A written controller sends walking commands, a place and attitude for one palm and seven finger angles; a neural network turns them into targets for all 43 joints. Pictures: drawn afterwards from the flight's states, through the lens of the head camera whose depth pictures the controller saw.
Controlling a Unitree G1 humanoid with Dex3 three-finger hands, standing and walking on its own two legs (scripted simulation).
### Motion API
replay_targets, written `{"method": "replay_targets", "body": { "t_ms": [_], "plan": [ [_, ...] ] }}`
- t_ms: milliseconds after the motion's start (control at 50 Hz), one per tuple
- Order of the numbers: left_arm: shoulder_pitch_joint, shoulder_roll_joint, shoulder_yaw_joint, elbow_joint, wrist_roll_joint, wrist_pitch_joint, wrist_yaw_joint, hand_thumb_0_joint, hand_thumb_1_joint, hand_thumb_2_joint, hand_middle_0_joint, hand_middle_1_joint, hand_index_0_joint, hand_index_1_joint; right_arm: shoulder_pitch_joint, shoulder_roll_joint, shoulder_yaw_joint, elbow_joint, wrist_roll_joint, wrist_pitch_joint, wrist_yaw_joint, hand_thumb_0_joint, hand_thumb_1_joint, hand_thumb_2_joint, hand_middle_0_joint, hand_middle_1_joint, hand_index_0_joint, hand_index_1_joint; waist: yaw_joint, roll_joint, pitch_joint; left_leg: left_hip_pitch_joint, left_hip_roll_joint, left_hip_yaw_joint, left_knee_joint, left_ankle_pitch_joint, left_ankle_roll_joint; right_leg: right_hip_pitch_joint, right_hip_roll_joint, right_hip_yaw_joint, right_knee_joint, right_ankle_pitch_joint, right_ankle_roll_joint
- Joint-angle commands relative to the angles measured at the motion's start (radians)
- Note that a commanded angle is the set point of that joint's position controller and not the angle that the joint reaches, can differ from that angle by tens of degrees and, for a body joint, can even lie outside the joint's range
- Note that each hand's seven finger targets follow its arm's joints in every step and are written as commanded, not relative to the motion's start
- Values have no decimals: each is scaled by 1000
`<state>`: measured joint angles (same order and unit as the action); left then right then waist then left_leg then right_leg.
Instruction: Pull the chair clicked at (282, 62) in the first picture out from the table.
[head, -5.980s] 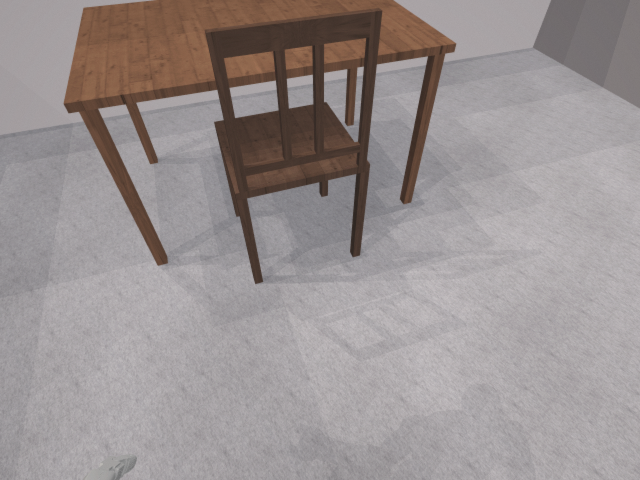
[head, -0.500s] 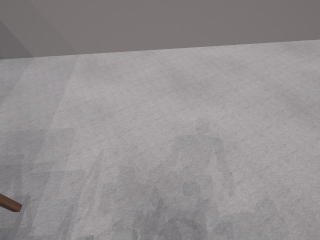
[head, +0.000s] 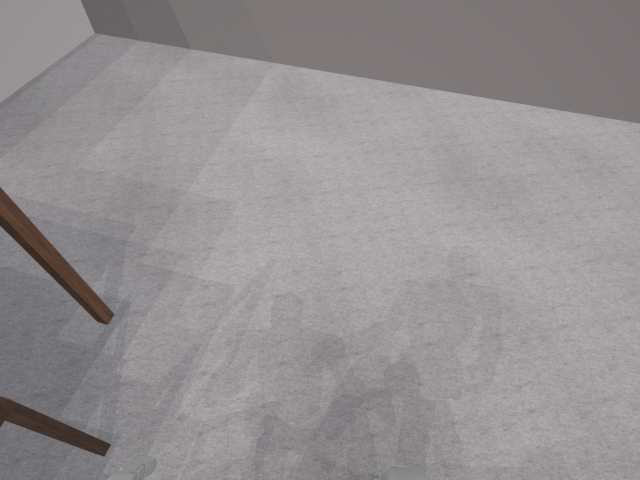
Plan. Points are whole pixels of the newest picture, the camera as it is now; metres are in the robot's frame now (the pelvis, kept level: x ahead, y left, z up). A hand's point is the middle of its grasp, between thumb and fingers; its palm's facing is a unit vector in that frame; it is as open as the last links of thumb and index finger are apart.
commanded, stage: turn to face it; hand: left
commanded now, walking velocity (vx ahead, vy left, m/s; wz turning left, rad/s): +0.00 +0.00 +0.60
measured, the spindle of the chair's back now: out of the picture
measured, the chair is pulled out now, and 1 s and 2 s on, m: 0.00 0.00 0.00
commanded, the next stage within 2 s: none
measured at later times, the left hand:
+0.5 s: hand out of the picture -0.02 +0.19 -0.16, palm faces +0.34 -0.90 -0.26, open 7.4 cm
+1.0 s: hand out of the picture -0.01 +0.23 -0.14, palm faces +0.57 -0.77 -0.28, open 7.4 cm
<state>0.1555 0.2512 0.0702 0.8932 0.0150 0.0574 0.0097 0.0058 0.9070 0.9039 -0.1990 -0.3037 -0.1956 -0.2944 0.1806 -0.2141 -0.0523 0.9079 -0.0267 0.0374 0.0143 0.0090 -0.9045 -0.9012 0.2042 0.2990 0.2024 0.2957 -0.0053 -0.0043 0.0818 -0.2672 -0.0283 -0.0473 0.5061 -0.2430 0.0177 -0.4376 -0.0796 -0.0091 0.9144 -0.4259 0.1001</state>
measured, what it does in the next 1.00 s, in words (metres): steps on the spot, turning left: right foot, then left foot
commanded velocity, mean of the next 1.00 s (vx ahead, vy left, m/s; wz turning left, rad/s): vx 0.00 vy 0.00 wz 0.60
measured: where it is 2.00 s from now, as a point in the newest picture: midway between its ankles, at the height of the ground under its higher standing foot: outside the picture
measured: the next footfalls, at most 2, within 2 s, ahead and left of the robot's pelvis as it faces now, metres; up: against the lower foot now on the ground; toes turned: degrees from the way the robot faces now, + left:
right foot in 0.10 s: +0.05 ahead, -0.14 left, +0.00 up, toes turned +1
left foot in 0.56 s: -0.02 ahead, +0.11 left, +0.00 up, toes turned +28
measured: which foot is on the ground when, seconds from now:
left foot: down 0.00-0.10, up 0.12-0.54, down 0.56-1.00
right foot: up 0.00-0.08, down 0.10-0.56, up 0.58-1.00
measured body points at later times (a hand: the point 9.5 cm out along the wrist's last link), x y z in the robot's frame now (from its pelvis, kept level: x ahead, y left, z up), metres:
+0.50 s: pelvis -0.01 -0.02 +0.00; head +0.04 -0.01 +0.44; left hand -0.04 +0.23 -0.14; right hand +0.17 -0.25 -0.14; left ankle -0.06 +0.10 -0.70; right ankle +0.01 -0.14 -0.74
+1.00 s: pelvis +0.01 -0.02 -0.01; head +0.04 -0.01 +0.44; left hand -0.04 +0.27 -0.12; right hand +0.20 -0.19 -0.16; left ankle -0.06 +0.09 -0.74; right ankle +0.08 -0.12 -0.73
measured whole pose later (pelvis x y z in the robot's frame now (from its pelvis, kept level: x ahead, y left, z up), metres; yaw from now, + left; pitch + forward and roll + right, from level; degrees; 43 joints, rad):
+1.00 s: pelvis +0.01 -0.02 -0.01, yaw +36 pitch +0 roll +1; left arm 0.12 0.23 0.05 0.85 0.01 0.03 0.01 0.00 0.91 0.90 -0.20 -0.30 -0.20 -0.29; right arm 0.21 -0.23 -0.06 0.92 -0.03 0.05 0.01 0.01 -0.90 -0.90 0.20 0.30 0.20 0.30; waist -0.03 0.02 0.06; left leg -0.29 -0.06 -0.11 0.55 -0.27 0.00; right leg -0.31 -0.04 -0.02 0.65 -0.34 0.09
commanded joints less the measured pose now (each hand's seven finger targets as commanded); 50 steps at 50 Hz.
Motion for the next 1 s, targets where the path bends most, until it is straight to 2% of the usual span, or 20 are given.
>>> {"method": "replay_targets", "body": {
  "t_ms": [0,40,60,80,100,120,180,220,440,500,520,540,560,580,640,680,840,940,960,980],
  "plan": [
    [15,70,17,-90,-10,-33,8,0,900,900,-200,-300,-200,-300,-10,-230,-70,-79,2,-10,-17,0,-900,-900,200,300,200,300,-10,185,-118,37,229,-281,-109,359,140,97,50,-19,-187,11,-9],
    [84,76,20,-76,-13,-46,12,0,900,900,-200,-300,-200,-300,-34,-221,-73,-86,7,-9,-16,0,-900,-900,200,300,200,300,30,143,-146,-32,191,-279,-35,329,102,246,56,-28,-392,150,-13],
    [125,113,29,-69,-9,-58,17,0,900,900,-200,-300,-200,-300,-29,-186,-69,-91,16,-10,-13,0,-900,-900,200,300,200,300,50,54,-165,-131,137,-243,51,193,50,390,-11,26,-543,234,-23],
    [140,221,49,-73,11,-69,27,0,900,900,-200,-300,-200,-300,5,-103,-56,-108,23,-10,-7,0,-900,-900,200,300,200,300,53,-266,-182,-317,-14,-56,286,-168,-44,516,-294,298,-653,284,-110],
    [125,263,48,-87,7,-63,29,0,900,900,-200,-300,-200,-300,-7,-126,-62,-123,15,-4,-8,0,-900,-900,200,300,200,300,55,-302,-166,-334,-17,-18,508,-375,-65,384,-457,394,-659,370,-215],
    [81,208,38,-98,3,-61,31,0,900,900,-200,-300,-200,-300,-6,-151,-69,-106,6,5,-5,0,-900,-900,200,300,200,300,31,-175,-134,-312,19,-60,636,-314,-58,300,-401,303,-653,307,-236],
    [-34,123,12,-120,1,-64,23,0,900,900,-200,-300,-200,-300,21,-134,-68,-53,1,20,14,0,-900,-900,200,300,200,300,-22,-155,-31,-323,63,5,751,-146,-80,227,-257,80,-626,301,-184],
    [-5,114,10,-110,5,-69,24,0,900,900,-200,-300,-200,-300,21,-116,-61,-47,5,22,20,0,-900,-900,200,300,200,300,-16,-163,-28,-313,68,34,714,-118,-94,254,-237,3,-608,400,-174],
    [122,185,37,-52,17,-51,20,0,900,900,-200,-300,-200,-300,-100,-90,-31,-88,16,5,20,0,-900,-900,200,300,200,300,61,-227,-108,-149,66,163,252,-203,-79,380,-309,-104,-484,631,-204],
    [102,181,40,-42,5,-43,15,0,900,900,-200,-300,-200,-300,-2,-130,-40,-71,13,-10,17,0,-900,-900,200,300,200,300,3,-140,-169,57,60,163,-33,18,-56,315,-280,-180,-300,567,-127],
    [110,147,37,-58,-3,-39,11,0,900,900,-200,-300,-200,-300,76,-214,-61,-58,8,-21,12,0,-900,-900,200,300,200,300,-44,57,-232,261,174,-4,-114,236,1,136,-211,-211,-96,385,-65],
    [55,75,15,-113,-8,-38,3,0,900,900,-200,-300,-200,-300,149,-326,-90,-49,10,-26,2,0,-900,-900,200,300,200,300,-89,353,-223,367,436,-344,-134,686,140,-162,-65,-192,122,-239,15],
    [8,97,12,-123,2,-27,9,0,900,900,-200,-300,-200,-300,192,-331,-88,-20,16,-17,-5,0,-900,-900,200,300,200,300,-96,245,-246,354,477,-301,-100,768,208,-174,-70,-70,225,-255,-3],
    [-7,92,15,-116,5,-23,10,0,900,900,-200,-300,-200,-300,157,-293,-79,-25,12,-20,-13,0,-900,-900,200,300,200,300,-78,192,-193,299,427,-243,-110,687,198,-187,-82,-48,262,-184,-8],
    [13,99,23,-69,0,-24,2,0,900,900,-200,-300,-200,-300,4,-221,-54,-68,9,-26,-26,0,-900,-900,200,300,200,300,-20,204,-114,168,292,-140,-121,582,137,-151,-68,-11,278,-20,5],
    [36,96,22,-56,-2,-22,-1,0,900,900,-200,-300,-200,-300,-10,-217,-49,-73,10,-29,-26,0,-900,-900,200,300,200,300,-5,169,-109,148,254,-121,-131,567,124,-114,-47,-15,241,23,10],
    [-37,79,14,-99,-5,-23,8,0,900,900,-200,-300,-200,-300,29,-226,-63,-66,3,-18,-20,0,-900,-900,200,300,200,300,-28,153,-111,127,250,-257,-142,389,158,-41,2,-1,-10,-6,9],
    [47,78,13,-92,-14,-45,13,0,900,900,-200,-300,-200,-300,-16,-222,-69,-79,6,-11,-18,0,-900,-900,200,300,200,300,16,156,-148,32,198,-295,-38,450,118,198,57,-23,-340,116,-10],
    [86,97,18,-82,-14,-54,16,0,900,900,-200,-300,-200,-300,-20,-207,-68,-84,13,-11,-17,0,-900,-900,200,300,200,300,37,121,-161,-43,160,-277,16,350,78,316,34,-15,-482,226,-12],
    [120,165,31,-79,-1,-67,23,0,900,900,-200,-300,-200,-300,0,-147,-61,-91,22,-12,-10,0,-900,-900,200,300,200,300,51,-68,-193,-189,72,-194,161,110,9,477,-134,135,-604,270,-54]
  ]
}}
